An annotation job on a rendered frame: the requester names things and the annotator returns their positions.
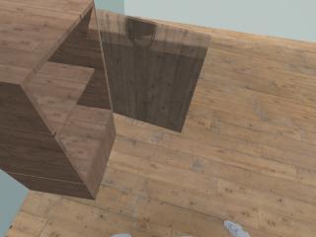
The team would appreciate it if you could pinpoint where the cupboard door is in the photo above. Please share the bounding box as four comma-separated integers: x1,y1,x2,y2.
96,9,212,133

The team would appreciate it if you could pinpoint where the robot right hand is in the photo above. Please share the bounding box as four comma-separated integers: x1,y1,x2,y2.
224,220,251,237

